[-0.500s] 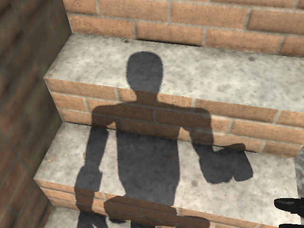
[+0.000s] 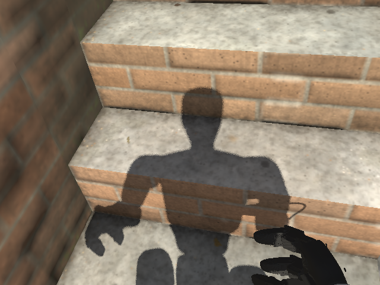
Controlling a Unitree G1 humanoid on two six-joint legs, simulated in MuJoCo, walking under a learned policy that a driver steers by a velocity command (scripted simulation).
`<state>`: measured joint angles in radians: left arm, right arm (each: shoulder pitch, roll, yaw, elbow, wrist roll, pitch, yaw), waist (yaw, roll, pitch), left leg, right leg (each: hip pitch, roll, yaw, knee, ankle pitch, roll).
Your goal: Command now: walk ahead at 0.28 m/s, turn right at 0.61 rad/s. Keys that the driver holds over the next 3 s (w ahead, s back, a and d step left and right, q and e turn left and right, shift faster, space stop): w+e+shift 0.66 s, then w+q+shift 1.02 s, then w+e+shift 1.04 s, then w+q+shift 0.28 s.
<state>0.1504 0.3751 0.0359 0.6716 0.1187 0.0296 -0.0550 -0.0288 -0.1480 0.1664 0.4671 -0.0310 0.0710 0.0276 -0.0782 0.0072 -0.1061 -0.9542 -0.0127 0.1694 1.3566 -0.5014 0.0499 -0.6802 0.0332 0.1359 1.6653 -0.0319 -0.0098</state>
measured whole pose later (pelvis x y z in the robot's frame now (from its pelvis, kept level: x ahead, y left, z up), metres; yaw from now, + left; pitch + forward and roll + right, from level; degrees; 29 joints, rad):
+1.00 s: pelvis +0.16 -0.07 +0.13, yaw -30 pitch +4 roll +1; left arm -0.11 0.13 -0.04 0.45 0.03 0.02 -0.09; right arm 0.48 -0.27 -0.14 0.87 -0.07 -0.01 -0.09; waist -0.10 0.00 0.03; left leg -0.18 0.07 -0.05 0.63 -0.39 -0.05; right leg -0.71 -0.06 0.02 1.21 -0.26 0.04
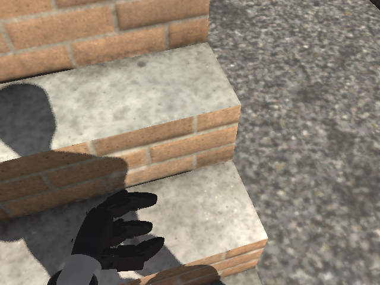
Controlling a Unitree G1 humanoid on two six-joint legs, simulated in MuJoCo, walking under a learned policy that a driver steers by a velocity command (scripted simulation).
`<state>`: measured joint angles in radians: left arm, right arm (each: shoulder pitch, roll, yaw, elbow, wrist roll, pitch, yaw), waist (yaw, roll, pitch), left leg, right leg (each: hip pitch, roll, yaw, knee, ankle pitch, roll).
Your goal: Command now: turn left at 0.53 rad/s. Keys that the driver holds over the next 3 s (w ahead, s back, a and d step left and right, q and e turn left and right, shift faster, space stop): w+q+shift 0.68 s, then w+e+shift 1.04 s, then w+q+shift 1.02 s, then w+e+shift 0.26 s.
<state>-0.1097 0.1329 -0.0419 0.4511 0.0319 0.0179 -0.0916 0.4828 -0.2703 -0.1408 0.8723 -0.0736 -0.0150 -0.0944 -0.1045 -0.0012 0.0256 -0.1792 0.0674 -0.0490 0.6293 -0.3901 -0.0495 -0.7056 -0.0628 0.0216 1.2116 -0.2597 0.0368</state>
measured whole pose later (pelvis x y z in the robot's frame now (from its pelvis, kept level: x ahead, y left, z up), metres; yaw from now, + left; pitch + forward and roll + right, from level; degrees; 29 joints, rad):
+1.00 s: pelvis +0.02 -0.04 +0.14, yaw +37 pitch -3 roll -3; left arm 0.47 0.21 -0.01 0.51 0.07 0.09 -0.08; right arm -0.22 -0.16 -0.01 0.45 0.03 0.08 -0.13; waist 0.33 0.02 0.02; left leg -0.87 0.04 0.04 1.47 -0.53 -0.08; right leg -0.42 0.13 0.09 1.14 -0.77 -0.14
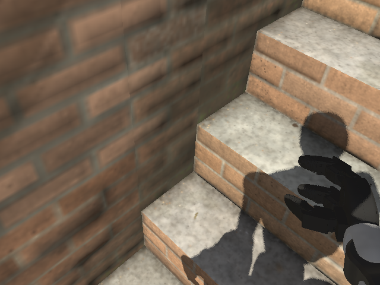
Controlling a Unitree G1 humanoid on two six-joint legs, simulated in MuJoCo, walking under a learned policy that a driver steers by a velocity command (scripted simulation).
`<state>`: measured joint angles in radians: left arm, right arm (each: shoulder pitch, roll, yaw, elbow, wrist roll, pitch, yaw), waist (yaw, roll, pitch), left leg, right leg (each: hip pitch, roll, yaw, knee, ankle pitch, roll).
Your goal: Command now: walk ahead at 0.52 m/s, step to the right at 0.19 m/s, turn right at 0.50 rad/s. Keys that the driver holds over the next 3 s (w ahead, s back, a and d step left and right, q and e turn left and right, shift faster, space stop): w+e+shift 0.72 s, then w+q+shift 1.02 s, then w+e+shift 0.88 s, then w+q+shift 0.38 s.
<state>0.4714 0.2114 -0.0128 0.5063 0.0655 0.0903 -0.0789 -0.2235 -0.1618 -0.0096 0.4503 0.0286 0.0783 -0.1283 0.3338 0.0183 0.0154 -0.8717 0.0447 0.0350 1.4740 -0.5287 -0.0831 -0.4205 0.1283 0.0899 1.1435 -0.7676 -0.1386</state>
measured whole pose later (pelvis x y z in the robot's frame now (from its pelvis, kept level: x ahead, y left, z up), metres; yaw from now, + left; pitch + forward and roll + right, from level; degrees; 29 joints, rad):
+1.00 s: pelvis -0.42 +0.02 -0.36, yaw -34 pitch -7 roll +1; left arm 0.18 0.15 0.00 0.50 0.02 0.19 0.04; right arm 0.25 -0.19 0.02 0.66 -0.03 0.02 -0.10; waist 0.01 0.02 0.21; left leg -0.29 0.01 0.10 0.72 -0.34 0.07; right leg -1.12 0.15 -0.17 1.80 -0.41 0.13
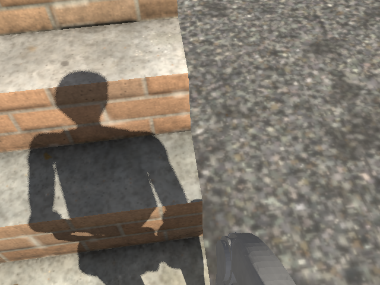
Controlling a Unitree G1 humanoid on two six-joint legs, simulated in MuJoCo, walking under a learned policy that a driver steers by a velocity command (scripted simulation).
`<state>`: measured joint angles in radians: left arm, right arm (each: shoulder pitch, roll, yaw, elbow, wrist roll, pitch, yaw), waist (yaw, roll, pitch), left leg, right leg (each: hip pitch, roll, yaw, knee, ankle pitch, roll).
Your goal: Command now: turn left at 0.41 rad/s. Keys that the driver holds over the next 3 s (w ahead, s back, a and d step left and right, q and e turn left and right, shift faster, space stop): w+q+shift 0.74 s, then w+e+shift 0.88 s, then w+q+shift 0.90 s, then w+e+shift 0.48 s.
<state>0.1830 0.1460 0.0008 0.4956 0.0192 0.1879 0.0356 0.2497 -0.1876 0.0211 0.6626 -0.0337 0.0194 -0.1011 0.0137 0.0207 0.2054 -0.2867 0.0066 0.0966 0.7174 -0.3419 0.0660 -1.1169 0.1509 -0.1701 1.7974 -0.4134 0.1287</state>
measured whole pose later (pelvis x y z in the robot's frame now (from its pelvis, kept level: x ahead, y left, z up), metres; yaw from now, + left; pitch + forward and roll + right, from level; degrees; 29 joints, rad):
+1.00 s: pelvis -0.30 -0.13 -0.20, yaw +37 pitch +2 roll -1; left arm 0.16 0.21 0.01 0.60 -0.01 0.00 0.03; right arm 0.14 -0.18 0.00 0.63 -0.03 0.01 -0.06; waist -0.01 0.00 -0.03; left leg -0.39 -0.08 -0.06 0.63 -0.27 0.06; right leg -0.31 0.01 0.02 0.58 -0.31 -0.01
